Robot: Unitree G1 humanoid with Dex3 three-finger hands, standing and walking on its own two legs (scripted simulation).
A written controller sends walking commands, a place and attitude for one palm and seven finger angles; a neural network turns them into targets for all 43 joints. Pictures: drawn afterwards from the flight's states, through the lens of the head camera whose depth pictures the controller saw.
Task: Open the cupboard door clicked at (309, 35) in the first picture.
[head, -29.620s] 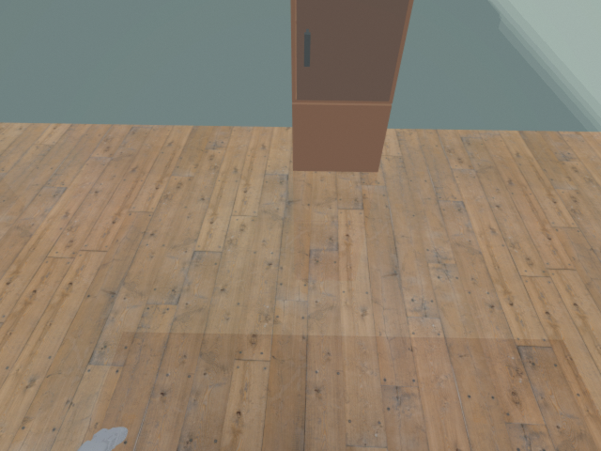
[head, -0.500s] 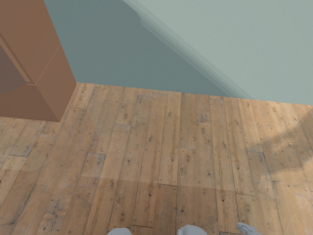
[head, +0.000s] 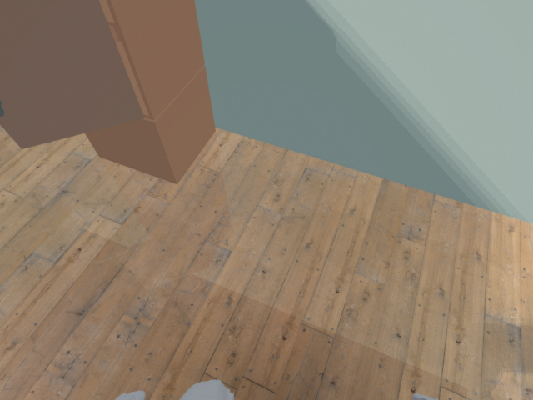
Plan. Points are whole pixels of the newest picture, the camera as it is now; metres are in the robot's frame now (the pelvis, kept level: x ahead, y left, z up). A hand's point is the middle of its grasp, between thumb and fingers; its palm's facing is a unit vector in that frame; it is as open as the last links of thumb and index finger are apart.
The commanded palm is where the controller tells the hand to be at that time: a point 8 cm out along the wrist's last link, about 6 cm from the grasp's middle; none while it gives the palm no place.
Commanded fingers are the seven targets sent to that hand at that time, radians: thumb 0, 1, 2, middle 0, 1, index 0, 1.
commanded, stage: turn to face it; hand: left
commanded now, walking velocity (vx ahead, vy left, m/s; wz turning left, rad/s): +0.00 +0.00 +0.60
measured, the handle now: out of the picture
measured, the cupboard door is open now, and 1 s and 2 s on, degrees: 45 45 45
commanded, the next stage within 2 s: take the last steps up to it in 0.68 s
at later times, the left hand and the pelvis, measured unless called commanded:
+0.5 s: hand out of the picture +0.08 +0.19 -0.15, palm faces +0.25 -0.92 -0.31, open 7.4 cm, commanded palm none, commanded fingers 0.00 0.90 0.90 -0.20 -0.30 -0.20 -0.30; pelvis +0.02 -0.04 -0.01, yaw +15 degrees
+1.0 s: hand out of the picture -0.01 +0.18 -0.17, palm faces +0.47 -0.86 -0.20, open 7.4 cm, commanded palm none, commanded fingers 0.00 0.90 0.90 -0.20 -0.30 -0.20 -0.30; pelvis +0.04 -0.02 +0.00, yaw +25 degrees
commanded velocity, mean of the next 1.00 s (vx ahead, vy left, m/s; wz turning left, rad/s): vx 0.07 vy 0.04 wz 0.37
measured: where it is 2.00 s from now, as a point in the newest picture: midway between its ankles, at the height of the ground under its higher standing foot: (212, 365)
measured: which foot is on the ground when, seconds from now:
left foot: up 0.00-0.04, down 0.06-0.42, up 0.44-0.78, down 0.80-1.00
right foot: down 0.00-0.06, up 0.08-0.40, down 0.42-0.80, up 0.82-1.00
